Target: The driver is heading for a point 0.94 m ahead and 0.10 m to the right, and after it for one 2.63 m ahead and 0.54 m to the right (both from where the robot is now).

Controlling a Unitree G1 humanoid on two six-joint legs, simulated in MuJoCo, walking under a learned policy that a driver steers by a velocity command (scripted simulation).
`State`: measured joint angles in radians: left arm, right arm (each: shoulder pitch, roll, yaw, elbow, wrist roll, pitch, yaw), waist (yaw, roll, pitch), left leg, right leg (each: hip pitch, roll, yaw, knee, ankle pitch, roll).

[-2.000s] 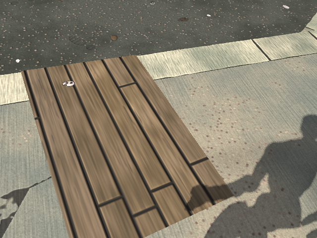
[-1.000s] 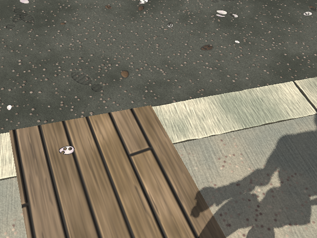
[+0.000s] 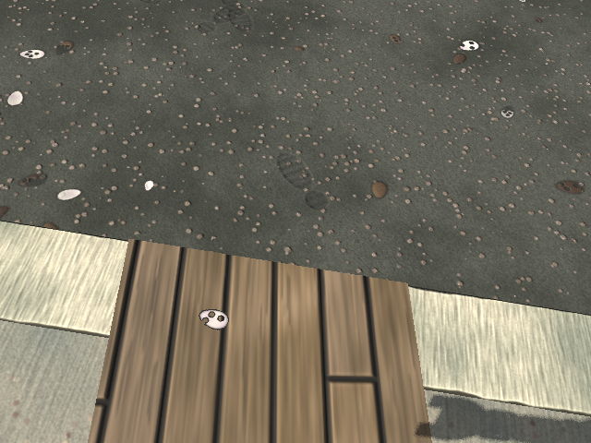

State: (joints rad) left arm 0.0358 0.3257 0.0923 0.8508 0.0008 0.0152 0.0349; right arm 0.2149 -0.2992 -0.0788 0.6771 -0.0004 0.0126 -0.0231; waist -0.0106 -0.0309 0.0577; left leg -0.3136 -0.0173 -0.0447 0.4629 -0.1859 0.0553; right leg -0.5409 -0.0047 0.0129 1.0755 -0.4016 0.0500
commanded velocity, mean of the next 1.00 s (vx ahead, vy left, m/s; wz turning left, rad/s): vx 0.03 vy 0.00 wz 0.15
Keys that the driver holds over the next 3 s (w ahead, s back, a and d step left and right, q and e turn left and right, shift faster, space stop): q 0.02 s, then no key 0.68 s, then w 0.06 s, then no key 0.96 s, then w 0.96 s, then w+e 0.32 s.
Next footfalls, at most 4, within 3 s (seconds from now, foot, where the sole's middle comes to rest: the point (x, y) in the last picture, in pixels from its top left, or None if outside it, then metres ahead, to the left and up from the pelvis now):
0.28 right None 0.06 -0.15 -0.78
2.44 right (328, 437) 0.45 -0.11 -0.78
2.94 left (222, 316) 0.73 0.14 -0.78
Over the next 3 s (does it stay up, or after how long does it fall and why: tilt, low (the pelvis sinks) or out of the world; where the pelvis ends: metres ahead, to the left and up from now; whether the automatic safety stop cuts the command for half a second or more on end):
stays up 0.60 0.03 -0.02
